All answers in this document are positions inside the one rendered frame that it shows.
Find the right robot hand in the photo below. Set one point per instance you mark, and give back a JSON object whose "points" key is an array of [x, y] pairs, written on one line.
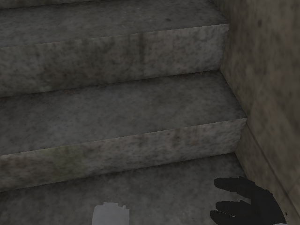
{"points": [[263, 210]]}

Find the robot left thigh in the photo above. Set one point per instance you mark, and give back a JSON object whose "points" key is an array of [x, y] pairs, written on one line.
{"points": [[111, 214]]}

